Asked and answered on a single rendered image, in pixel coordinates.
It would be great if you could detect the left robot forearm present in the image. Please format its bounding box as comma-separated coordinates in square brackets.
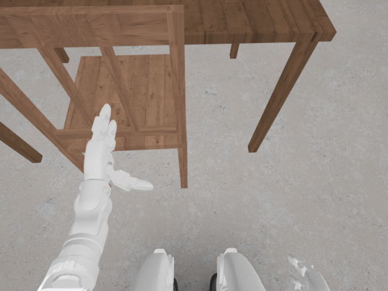
[37, 179, 112, 291]

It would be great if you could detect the chair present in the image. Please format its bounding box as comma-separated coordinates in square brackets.
[0, 5, 187, 189]

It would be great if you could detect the right robot shin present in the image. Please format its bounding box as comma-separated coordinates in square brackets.
[216, 248, 237, 291]

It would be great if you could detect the table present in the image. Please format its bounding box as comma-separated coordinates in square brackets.
[0, 0, 336, 163]

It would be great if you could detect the robot right hand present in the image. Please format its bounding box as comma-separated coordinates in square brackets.
[286, 253, 330, 291]

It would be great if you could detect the left robot thigh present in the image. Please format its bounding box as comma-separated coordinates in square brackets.
[129, 253, 174, 291]

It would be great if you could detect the robot left hand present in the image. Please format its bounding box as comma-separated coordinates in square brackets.
[84, 104, 153, 192]

